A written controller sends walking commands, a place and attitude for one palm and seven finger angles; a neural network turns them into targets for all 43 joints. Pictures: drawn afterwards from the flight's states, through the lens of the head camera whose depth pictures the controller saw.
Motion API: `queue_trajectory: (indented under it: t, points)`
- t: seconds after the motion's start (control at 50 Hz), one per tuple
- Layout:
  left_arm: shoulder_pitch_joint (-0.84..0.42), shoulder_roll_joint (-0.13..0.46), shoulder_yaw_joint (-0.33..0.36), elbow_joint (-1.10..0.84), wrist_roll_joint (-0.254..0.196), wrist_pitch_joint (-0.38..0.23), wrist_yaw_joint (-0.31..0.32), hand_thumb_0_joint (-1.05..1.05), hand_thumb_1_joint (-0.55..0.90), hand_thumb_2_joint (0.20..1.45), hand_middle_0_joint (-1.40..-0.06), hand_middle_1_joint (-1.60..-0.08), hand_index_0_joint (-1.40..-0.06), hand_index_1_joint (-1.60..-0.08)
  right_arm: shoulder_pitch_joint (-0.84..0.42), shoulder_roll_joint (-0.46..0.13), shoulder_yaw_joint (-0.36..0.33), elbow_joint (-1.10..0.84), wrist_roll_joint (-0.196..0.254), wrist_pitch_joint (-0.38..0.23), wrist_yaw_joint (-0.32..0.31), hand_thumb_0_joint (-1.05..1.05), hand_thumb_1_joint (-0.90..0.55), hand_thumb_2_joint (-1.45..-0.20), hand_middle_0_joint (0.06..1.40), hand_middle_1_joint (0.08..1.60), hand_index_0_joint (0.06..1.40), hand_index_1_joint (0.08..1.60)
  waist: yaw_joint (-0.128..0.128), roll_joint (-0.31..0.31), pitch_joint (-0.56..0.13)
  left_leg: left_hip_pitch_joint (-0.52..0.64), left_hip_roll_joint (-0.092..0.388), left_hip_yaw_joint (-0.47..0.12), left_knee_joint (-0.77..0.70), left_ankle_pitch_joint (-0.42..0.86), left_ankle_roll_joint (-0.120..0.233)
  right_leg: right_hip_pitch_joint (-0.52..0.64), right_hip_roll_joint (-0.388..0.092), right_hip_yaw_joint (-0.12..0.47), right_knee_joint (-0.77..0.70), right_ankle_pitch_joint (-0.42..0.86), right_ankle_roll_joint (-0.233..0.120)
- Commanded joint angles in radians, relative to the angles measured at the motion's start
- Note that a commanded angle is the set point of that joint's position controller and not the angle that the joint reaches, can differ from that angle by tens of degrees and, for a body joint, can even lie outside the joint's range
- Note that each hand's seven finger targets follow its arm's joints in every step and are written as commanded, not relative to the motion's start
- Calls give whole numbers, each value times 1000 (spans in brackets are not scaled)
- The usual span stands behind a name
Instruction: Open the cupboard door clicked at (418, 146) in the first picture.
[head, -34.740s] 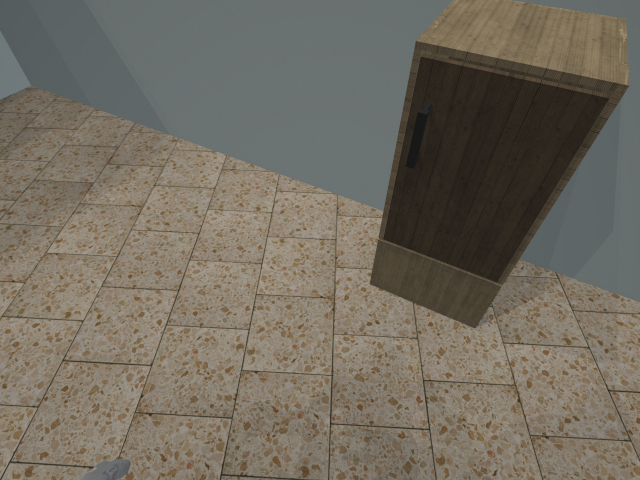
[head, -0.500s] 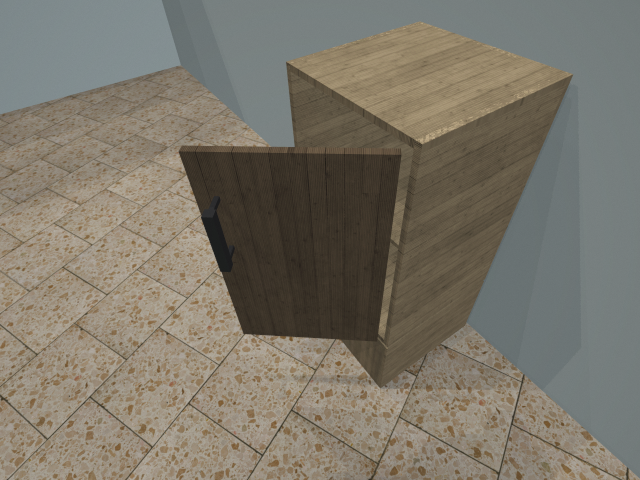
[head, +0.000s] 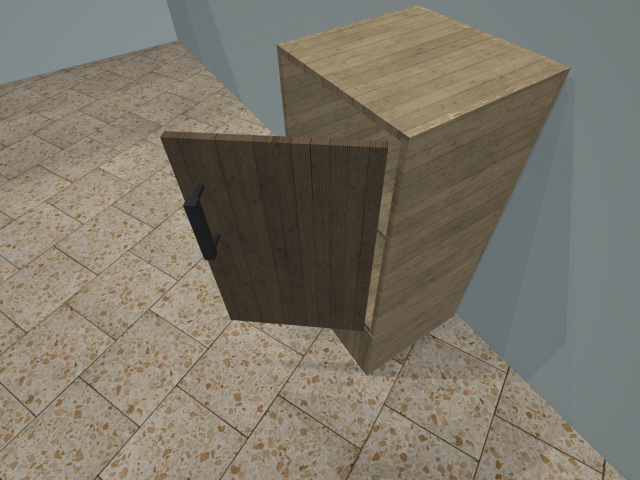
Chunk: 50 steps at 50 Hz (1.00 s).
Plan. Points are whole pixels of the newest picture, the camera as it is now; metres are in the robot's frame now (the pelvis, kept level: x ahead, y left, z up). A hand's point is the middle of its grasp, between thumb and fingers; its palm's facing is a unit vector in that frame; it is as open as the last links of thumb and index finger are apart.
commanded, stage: come to a stop and stand still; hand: left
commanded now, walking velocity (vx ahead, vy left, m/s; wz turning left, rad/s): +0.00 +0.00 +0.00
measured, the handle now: (205, 223) +0.55 +0.25 -0.05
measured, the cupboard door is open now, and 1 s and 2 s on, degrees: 51 51 51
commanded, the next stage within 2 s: look again from close up in 0.02 s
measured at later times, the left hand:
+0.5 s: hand out of the picture +0.01 +0.18 -0.17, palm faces +0.04 -0.98 -0.20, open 7.3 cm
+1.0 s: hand (182, 398) +0.22 +0.19 -0.01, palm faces +0.03 -1.00 +0.03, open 7.9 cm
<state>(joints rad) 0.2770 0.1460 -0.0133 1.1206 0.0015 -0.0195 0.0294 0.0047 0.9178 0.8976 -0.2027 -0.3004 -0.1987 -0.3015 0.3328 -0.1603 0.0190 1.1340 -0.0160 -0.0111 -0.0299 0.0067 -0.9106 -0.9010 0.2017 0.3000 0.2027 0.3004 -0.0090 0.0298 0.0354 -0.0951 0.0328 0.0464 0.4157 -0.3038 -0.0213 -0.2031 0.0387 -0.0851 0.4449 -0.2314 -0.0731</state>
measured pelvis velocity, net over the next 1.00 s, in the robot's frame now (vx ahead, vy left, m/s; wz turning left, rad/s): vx -0.02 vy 0.02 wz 0.01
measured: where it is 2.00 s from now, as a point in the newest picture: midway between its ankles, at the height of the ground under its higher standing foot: outside the picture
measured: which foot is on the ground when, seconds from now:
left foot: down 0.00-1.00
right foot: down 0.00-1.00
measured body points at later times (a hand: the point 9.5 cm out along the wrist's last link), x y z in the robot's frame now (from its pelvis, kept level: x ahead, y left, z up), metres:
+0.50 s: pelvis +0.01 +0.00 +0.00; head +0.02 +0.00 +0.45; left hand +0.01 +0.23 -0.16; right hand -0.01 -0.20 -0.17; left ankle -0.05 +0.13 -0.74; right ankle +0.01 -0.07 -0.74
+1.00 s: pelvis -0.02 +0.02 -0.04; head +0.00 +0.03 +0.41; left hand +0.21 +0.24 -0.01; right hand +0.16 -0.24 -0.09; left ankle -0.05 +0.13 -0.74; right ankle +0.01 -0.07 -0.74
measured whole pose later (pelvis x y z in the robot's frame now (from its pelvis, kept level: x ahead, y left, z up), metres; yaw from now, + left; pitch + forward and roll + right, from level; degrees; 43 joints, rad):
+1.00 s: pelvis -0.02 +0.02 -0.04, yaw +1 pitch +8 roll +1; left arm 0.24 0.16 0.10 0.25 -0.22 -0.44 -0.18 0.01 0.77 0.83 -0.21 -0.40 -0.20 -0.41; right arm 0.18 -0.28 -0.05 0.65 0.01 -0.30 -0.03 0.02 -0.91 -0.90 0.20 0.30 0.20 0.30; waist -0.03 -0.03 -0.11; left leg -0.50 -0.01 0.06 0.81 -0.45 0.02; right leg -0.61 -0.03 -0.07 0.82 -0.36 -0.04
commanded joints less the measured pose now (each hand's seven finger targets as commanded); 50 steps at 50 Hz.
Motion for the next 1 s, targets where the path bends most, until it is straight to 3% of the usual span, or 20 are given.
queue_trajectory:
  t: [0.0, 0.06, 0.42, 0.64, 0.66, 0.68, 0.7, 0.72, 0.74, 0.76, 0.78, 0.8, 0.82, 0.84, 0.86, 0.88, 0.9, 0.92, 0.94, 0.98]
  points:
    - [40, 118, 21, -31, 2, -24, 7, 0, 900, 900, -200, -300, -200, -300, 70, -59, -10, -16, 4, -15, -3, 0, -900, -900, 200, 300, 200, 300, 2, -40, 34, -105, 61, -48, -62, 94, 39, 47, -164, 182, -109, 148, 3]
    - [39, 110, 22, -30, 3, -22, 8, 0, 900, 900, -200, -300, -200, -300, 77, -56, -10, -8, 3, -17, -5, 0, -900, -900, 200, 300, 200, 300, 4, -15, 32, -104, 65, -52, -68, 109, 39, 53, -159, 170, -97, 159, 3]
    - [48, 95, 24, -24, 6, -17, 7, 0, 900, 900, -200, -300, -200, -300, 67, -45, -14, -7, 3, -19, -11, 0, -900, -900, 200, 300, 200, 300, 8, -42, 48, -102, 67, -60, -70, 125, 44, 44, -155, 156, -80, 168, 7]
    - [55, 89, 25, -22, 8, -15, 7, 0, 900, 900, -200, -300, -200, -300, 66, -40, -17, -3, 4, -22, -16, 0, -900, -900, 200, 300, 200, 300, 10, -11, 41, -85, 77, -63, -73, 173, 47, 52, -152, 144, -54, 232, 6]
    - [57, 89, 24, -23, 8, -16, 8, 0, 900, 900, -200, -300, -200, -300, 67, -44, -17, -4, 4, -23, -16, 0, -900, -900, 200, 300, 200, 300, 10, -14, 32, -79, 77, -66, -69, 191, 48, 56, -151, 145, -47, 251, 7]
    - [175, 129, 37, 29, 12, -29, 51, 0, 900, 900, -200, -300, -200, -300, -80, -91, -34, -74, 17, -26, -6, 0, -900, -900, 200, 300, 200, 300, 71, -73, 52, -187, 72, 9, 171, 137, 16, 67, -223, 203, -39, 755, 83]
    - [-580, 312, 74, -1482, -215, -248, 18, 0, 877, 890, -202, -315, -202, -315, -57, -281, -42, -443, 61, -190, -50, 0, -900, -900, 200, 300, 200, 300, -74, 109, -439, 32, -37, -34, 6, 264, 58, 176, -146, 184, 33, 509, 42]
    - [-218, 256, 101, -1232, -126, -184, 59, 0, 853, 880, -203, -330, -203, -330, -158, -182, -21, -385, 43, -268, -80, 0, -900, -900, 200, 300, 200, 300, 9, 268, -412, 49, -27, -8, 4, 451, 67, 170, -76, 143, 61, 364, 10]
    - [-169, 178, 66, -1151, -144, -134, 99, 0, 830, 870, -205, -345, -205, -345, -131, -196, -42, -338, 49, -295, -75, 0, -900, -900, 200, 300, 200, 300, -13, 256, -330, -8, -13, -23, 22, 397, 40, 82, -72, 93, 49, 208, 20]
    - [101, -30, -33, -919, -147, -42, 91, 0, 807, 860, -207, -360, -207, -360, -108, -139, -43, -329, 65, -297, -66, 0, -900, -900, 200, 300, 200, 300, -19, 98, -163, -100, 4, -54, 23, 370, 42, -4, -64, 61, 42, 182, 32]
    - [-33, -43, -67, -1089, -190, -71, 61, 0, 783, 850, -208, -375, -208, -375, -126, -183, -39, -399, 77, -311, -63, 0, -900, -900, 200, 300, 200, 300, -29, -12, -72, -149, 1, -81, 42, 307, 50, -60, -69, 44, 52, 180, 49]
    - [-52, 42, 9, -1102, -186, -121, 41, 0, 760, 840, -210, -390, -210, -390, -126, -217, -59, -418, 63, -326, -67, 0, -900, -900, 200, 300, 200, 300, -48, -139, -91, -172, -10, -77, 87, 245, 58, -120, -64, 33, 53, 128, 60]
    - [-41, 44, 16, -1056, -177, -173, 13, 0, 737, 830, -212, -405, -212, -405, -120, -229, -67, -445, 47, -338, -64, 0, -900, -900, 200, 300, 200, 300, -64, -234, -51, -233, -21, -76, 131, 186, 64, -197, -62, 23, 65, 65, 71]
    - [-1, 51, 51, -944, -165, -212, -16, 0, 713, 820, -213, -420, -213, -420, -110, -233, -75, -473, 39, -339, -54, 0, -900, -900, 200, 300, 200, 300, -57, -255, -10, -304, -36, -78, 177, 148, 59, -266, -64, 19, 97, 12, 69]
    - [56, 15, 53, -882, -172, -265, -59, 0, 690, 810, -215, -435, -215, -435, -107, -225, -79, -504, 30, -339, -42, 0, -900, -900, 200, 300, 200, 300, -34, -351, -33, -375, -46, -74, 221, 92, 50, -305, -65, 20, 132, -64, 75]
    - [171, -15, 62, -829, -195, -327, -111, 0, 667, 800, -217, -450, -217, -450, -138, -220, -86, -542, 29, -344, -30, 0, -900, -900, 200, 300, 200, 300, 8, -375, -28, -462, -50, -66, 262, 40, 40, -328, -67, 32, 173, -114, 72]
    - [235, -7, 88, -831, -213, -396, -167, 0, 643, 790, -218, -465, -218, -465, -150, -220, -94, -577, 26, -347, -15, 0, -900, -900, 200, 300, 200, 300, 36, -389, -79, -522, -59, -57, 302, 20, 32, -317, -68, 47, 218, -116, 67]
    - [303, 17, 129, -844, -234, -461, -227, 0, 620, 780, -220, -480, -220, -480, -168, -222, -102, -613, 23, -345, 1, 0, -900, -900, 200, 300, 200, 300, 65, -339, -131, -560, -71, -43, 338, 23, 23, -287, -70, 60, 265, -75, 58]
    - [358, 67, 193, -821, -243, -516, -291, 0, 597, 770, -222, -495, -222, -495, -171, -227, -112, -641, 26, -337, 25, 0, -900, -900, 200, 300, 200, 300, 98, -193, -199, -562, -83, -27, 374, 71, 9, -244, -77, 72, 328, 25, 37]
    - [298, 127, 217, -868, -243, -619, -412, 0, 550, 750, -225, -525, -225, -525, -211, -234, -112, -692, 23, -325, 49, 0, -900, -900, 200, 300, 200, 300, 77, -39, -262, -610, -88, -12, 466, 111, -1, -287, -89, 84, 433, 158, 23]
